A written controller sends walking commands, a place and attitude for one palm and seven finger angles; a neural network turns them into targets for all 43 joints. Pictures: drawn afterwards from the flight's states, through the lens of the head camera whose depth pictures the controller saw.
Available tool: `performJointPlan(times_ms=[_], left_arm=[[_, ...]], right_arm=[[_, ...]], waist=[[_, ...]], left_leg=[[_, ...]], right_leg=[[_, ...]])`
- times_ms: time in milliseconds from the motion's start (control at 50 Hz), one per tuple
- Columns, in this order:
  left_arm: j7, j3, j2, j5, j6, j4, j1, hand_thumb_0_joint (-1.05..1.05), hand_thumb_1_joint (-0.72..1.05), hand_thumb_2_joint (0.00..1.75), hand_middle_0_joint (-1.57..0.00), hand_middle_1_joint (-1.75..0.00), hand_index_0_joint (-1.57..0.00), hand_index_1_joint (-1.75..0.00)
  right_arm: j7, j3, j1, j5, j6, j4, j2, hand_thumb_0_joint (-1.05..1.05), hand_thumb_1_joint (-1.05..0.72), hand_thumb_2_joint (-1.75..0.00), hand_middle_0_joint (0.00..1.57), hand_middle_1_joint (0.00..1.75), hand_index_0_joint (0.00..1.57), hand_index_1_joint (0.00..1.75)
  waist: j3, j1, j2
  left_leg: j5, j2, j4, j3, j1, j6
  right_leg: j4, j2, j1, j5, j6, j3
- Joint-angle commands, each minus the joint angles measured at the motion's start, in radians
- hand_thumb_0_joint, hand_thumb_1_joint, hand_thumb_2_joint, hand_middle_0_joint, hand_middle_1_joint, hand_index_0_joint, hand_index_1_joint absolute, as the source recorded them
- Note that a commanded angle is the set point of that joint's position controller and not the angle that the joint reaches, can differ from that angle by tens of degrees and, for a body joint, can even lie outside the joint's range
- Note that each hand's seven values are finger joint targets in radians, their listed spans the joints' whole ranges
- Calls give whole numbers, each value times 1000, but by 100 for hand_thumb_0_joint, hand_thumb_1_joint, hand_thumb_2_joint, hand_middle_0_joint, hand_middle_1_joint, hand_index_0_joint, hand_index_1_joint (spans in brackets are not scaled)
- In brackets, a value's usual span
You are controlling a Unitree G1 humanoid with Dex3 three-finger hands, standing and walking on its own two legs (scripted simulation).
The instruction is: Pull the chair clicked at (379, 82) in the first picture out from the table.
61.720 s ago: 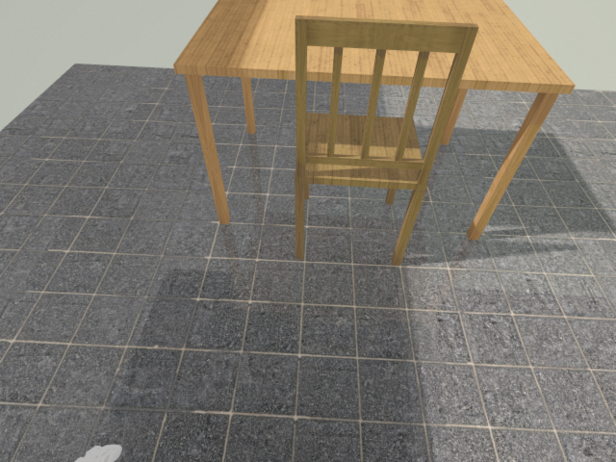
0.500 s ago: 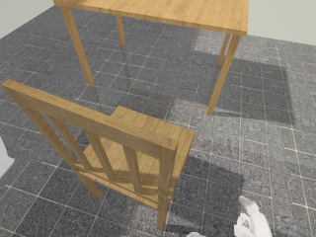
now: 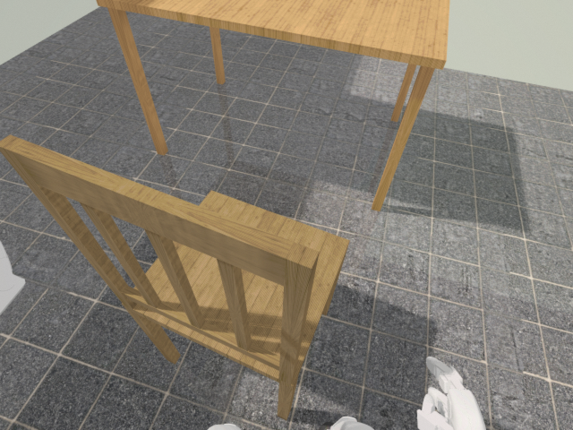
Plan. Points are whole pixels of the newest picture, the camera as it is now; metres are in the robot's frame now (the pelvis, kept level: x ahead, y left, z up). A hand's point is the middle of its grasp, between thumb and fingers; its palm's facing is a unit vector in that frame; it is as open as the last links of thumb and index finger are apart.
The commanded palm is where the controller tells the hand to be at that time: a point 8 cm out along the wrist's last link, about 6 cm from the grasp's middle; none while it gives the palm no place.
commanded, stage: step back with the hand held close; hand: left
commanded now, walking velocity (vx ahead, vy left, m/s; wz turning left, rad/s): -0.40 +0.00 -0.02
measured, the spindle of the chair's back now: (181, 285) +0.33 +0.20 -0.05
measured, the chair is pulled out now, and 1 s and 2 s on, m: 0.74 0.74 0.74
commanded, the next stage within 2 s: stop stepping back and stand still in 0.90 s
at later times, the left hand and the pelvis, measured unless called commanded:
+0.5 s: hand out of the picture +0.16 +0.28 +0.19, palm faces +0.46 -0.73 -0.51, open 7.4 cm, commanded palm +0.09 +0.32 +0.20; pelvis -0.04 +0.01 +0.00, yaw +2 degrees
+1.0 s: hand out of the picture +0.09 +0.27 +0.19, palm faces +0.45 -0.75 -0.49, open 7.4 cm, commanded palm +0.03 +0.31 +0.20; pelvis -0.11 +0.01 +0.00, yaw +0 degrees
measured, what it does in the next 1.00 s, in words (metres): walks backwards: right foot, then right foot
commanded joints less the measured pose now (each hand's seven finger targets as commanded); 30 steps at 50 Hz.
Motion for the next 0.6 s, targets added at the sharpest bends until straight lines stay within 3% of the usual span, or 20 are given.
performJointPlan(times_ms=[0, 40, 60, 80, 100, 120, 160, 200, 220, 260, 320, 340, 360, 380, 420, 440, 500, 520, 560, 580], left_arm=[[39, 137, 223, -4, -34, -170, 15, 0, 90, 90, -20, -30, -20, -30], [34, 152, 225, -6, -44, -181, 54, 0, 90, 90, -20, -30, -20, -30], [36, 174, 238, -3, -47, -170, 65, 0, 90, 90, -20, -30, -20, -30], [28, 153, 205, 3, -55, -188, 65, 0, 90, 90, -20, -30, -20, -30], [23, 159, 199, 9, -59, -191, 46, 0, 90, 90, -20, -30, -20, -30], [19, 151, 185, 10, -57, -167, 49, 0, 90, 90, -20, -30, -20, -30], [15, 163, 209, 4, -53, -175, 30, 0, 90, 90, -20, -30, -20, -30], [12, 149, 190, 5, -76, -155, 23, 0, 90, 90, -20, -30, -20, -30], [8, 121, 175, 1, -79, -177, 14, 0, 90, 90, -20, -30, -20, -30], [11, 122, 203, -9, -79, -217, -10, 0, 90, 90, -20, -30, -20, -30], [23, 126, 218, -12, -70, -217, 14, 0, 90, 90, -20, -30, -20, -30], [26, 135, 218, -10, -68, -217, 26, 0, 90, 90, -20, -30, -20, -30], [31, 171, 247, -6, -71, -201, 42, 0, 90, 90, -20, -30, -20, -30], [25, 148, 214, -5, -80, -212, 49, 0, 90, 90, -20, -30, -20, -30], [17, 160, 198, 2, -95, -215, 44, 0, 90, 90, -20, -30, -20, -30], [10, 162, 189, 3, -100, -213, 33, 0, 90, 90, -20, -30, -20, -30], [-4, 152, 186, -11, -94, -177, 44, 0, 90, 90, -20, -30, -20, -30], [-9, 147, 182, -11, -101, -164, 40, 0, 90, 90, -20, -30, -20, -30], [-11, 130, 192, -10, -116, -200, -4, 0, 90, 90, -20, -30, -20, -30], [-12, 108, 184, -16, -116, -223, -22, 0, 90, 90, -20, -30, -20, -30]], right_arm=[[-3, -47, -48, -8, -14, -117, -125, 0, -90, -90, 20, 30, 20, 30], [-9, -44, -72, -5, -3, -128, -132, 0, -90, -90, 20, 30, 20, 30], [-18, -48, -98, -1, -4, -133, -140, 0, -90, -90, 20, 30, 20, 30], [-19, -43, -92, 4, -11, -151, -143, 0, -90, -90, 20, 30, 20, 30], [-23, -51, -95, 13, -22, -166, -155, 0, -90, -90, 20, 30, 20, 30], [-24, -57, -83, 26, -32, -175, -154, 0, -90, -90, 20, 30, 20, 30], [-27, -63, -70, 27, -49, -170, -149, 0, -90, -90, 20, 30, 20, 30], [-28, -61, -54, 16, -67, -148, -143, 0, -90, -90, 20, 30, 20, 30], [-23, -59, -22, 7, -72, -135, -147, 0, -90, -90, 20, 30, 20, 30], [-17, -69, -26, 1, -76, -116, -141, 0, -90, -90, 20, 30, 20, 30], [-9, -63, -47, -3, -67, -113, -128, 0, -90, -90, 20, 30, 20, 30], [-9, -58, -52, -6, -61, -115, -130, 0, -90, -90, 20, 30, 20, 30], [-15, -58, -71, -7, -57, -110, -133, 0, -90, -90, 20, 30, 20, 30], [-17, -48, -69, -6, -57, -124, -129, 0, -90, -90, 20, 30, 20, 30], [-24, -50, -81, 3, -69, -149, -147, 0, -90, -90, 20, 30, 20, 30], [-26, -55, -78, 11, -77, -159, -154, 0, -90, -90, 20, 30, 20, 30], [-23, -61, -58, 17, -93, -151, -143, 0, -90, -90, 20, 30, 20, 30], [-19, -60, -50, 15, -97, -140, -139, 0, -90, -90, 20, 30, 20, 30], [-17, -54, -20, -3, -106, -111, -138, 0, -90, -90, 20, 30, 20, 30], [-15, -62, -27, -1, -111, -116, -137, 0, -90, -90, 20, 30, 20, 30]], waist=[[-195, -8, -133], [-177, -4, -44], [-141, -1, 61], [-135, -5, 172], [-116, -7, 227], [-110, -5, 221], [-119, -5, 157], [-71, -7, 127], [-117, -18, 88], [-181, -15, 6], [-180, -7, -55], [-172, -5, -57], [-159, -3, 0], [-152, -7, 62], [-142, -9, 227], [-137, -9, 270], [-114, -4, 172], [-97, -4, 156], [-128, -22, 123], [-167, -19, 53]], left_leg=[[-49, -13, -43, 14, 59, 34], [-29, 44, -228, -43, 36, 58], [-39, 98, -317, -87, -35, 74], [-103, 158, -391, -119, -167, 96], [-210, 210, -445, -145, -349, 121], [-227, 219, -432, -134, -423, 124], [-61, 175, -337, -95, -343, 102], [-74, 139, -285, -75, -303, 82], [46, 95, -234, -50, -193, 59], [68, 39, -128, 8, -30, 29], [-64, 14, -88, 16, 44, 30], [-56, 23, -122, 3, 53, 34], [-39, 53, -193, -21, 48, 44], [-44, 91, -270, -54, 13, 56], [-173, 212, -422, -131, -232, 104], [-229, 257, -455, -152, -347, 125], [-26, 225, -325, -111, -272, 109], [-49, 208, -294, -89, -253, 99], [108, 137, -218, -42, -105, 56], [84, 95, -160, -8, -40, 34]], right_leg=[[-335, -246, 146, -201, -105, 245], [-249, -149, 159, -218, -47, 156], [-182, -87, 190, -221, -19, 114], [-64, -36, 291, -204, 2, 77], [63, 8, 429, -159, 17, 55], [116, 19, 489, -85, 21, 54], [89, -4, 455, 112, 9, 86], [16, -34, 362, 130, -12, 129], [-37, -59, 309, 213, -30, 164], [-160, -135, 207, 175, -66, 235], [-285, -188, 105, -146, -84, 259], [-283, -173, 92, -197, -80, 239], [-246, -134, 88, -200, -66, 206], [-184, -79, 112, -204, -36, 157], [55, 28, 317, -170, 10, 68], [155, 55, 411, -138, 19, 48], [109, 28, 341, -30, 1, 93], [58, 14, 310, -37, -6, 105], [-39, -37, 231, 164, -35, 159], [-78, -62, 186, 142, -50, 208]])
